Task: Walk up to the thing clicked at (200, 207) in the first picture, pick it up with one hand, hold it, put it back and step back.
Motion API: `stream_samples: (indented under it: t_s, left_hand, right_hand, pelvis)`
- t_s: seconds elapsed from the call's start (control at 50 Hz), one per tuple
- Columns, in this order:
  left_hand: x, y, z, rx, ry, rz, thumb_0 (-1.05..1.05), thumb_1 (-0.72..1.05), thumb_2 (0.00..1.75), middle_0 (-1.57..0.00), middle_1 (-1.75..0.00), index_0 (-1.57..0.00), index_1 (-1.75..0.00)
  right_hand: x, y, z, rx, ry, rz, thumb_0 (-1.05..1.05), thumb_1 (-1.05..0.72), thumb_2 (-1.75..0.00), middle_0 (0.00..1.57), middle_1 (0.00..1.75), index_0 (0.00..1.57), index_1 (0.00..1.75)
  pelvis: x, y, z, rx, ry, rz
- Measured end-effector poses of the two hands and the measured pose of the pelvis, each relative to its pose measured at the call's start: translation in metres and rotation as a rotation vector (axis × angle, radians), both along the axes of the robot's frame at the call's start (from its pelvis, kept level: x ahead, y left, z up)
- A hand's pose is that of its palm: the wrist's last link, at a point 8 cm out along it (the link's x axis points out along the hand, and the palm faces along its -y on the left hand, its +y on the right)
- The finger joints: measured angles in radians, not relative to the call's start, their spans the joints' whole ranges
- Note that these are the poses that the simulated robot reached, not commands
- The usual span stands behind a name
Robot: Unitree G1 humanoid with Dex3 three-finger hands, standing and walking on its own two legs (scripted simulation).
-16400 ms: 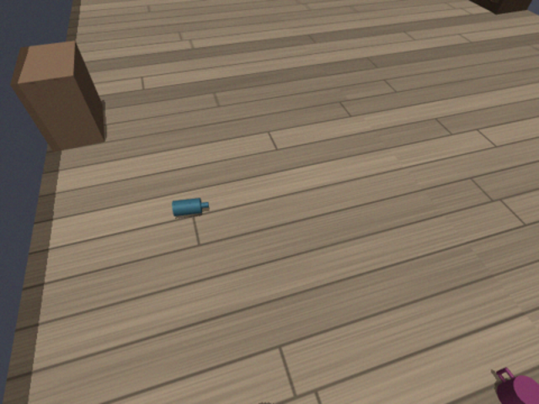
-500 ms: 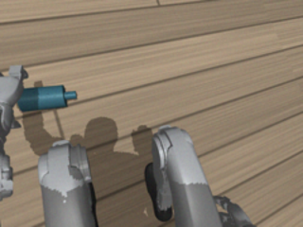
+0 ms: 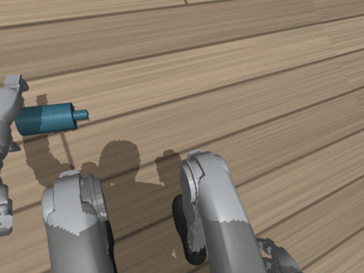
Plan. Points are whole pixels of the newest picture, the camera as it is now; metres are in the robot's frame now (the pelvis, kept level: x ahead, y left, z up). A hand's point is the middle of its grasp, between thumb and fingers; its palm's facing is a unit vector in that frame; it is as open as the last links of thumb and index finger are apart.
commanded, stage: rise first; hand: left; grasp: from above
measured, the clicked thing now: (55, 117) +0.48 +0.24 -0.29
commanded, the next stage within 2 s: approach in 0.34 s
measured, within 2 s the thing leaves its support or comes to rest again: neither
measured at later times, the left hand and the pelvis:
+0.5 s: hand (7, 123) +0.44 +0.30 -0.16, palm faces -0.45 -0.05 -0.89, open 14.1 cm; pelvis +0.00 +0.00 +0.00, yaw +0 degrees
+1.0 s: hand (42, 104) +0.48 +0.24 -0.18, palm faces -0.42 -0.04 -0.91, open 13.7 cm; pelvis +0.00 +0.00 +0.00, yaw -1 degrees
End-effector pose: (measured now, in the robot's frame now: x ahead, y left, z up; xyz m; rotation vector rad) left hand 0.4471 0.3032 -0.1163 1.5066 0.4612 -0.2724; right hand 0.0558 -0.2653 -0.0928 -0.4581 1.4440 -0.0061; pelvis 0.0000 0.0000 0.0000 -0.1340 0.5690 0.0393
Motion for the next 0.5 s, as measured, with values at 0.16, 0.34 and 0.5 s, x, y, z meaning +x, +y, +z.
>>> stream_samples:
  t_s: [0.16, 0.34, 0.5]
  left_hand:
    - [-0.0021, 0.0009, 0.0052, -0.003, -0.004, -0.003, 0.0, -0.55, 1.03, -0.09, -1.01, -0.08, -1.02]
    - [-0.0047, 0.0018, 0.0092, 0.001, 0.003, -0.008, 0.0, -0.55, 1.02, -0.09, -1.01, -0.09, -1.01]
    - [-0.0051, -0.0018, 0.0102, 0.002, 0.001, -0.02, 0.0, -0.54, 1.02, -0.1, -1.0, -0.09, -1.01]
  right_hand:
    - [0.0034, -0.0007, 0.0034, -0.005, -0.013, -0.001, 0.01, -0.92, -0.9, 0.2, 0.3, 0.2, 0.3]
    - [0.0082, -0.0008, 0.0047, -0.005, -0.029, 0.01, 0.01, -0.92, -0.9, 0.2, 0.3, 0.2, 0.3]
    - [0.0063, -0.0004, 0.0042, -0.003, -0.031, 0.011, 0.01, -0.92, -0.9, 0.2, 0.3, 0.2, 0.3]
  pelvis:
    - [-0.0007, 0.0005, 0.0026, -0.002, 0.002, 0.001]
    - [-0.0021, 0.0007, 0.0044, 0.0, 0.0, 0.005]
    - [-0.0034, -0.0001, 0.0038, 0.002, -0.004, 0.006]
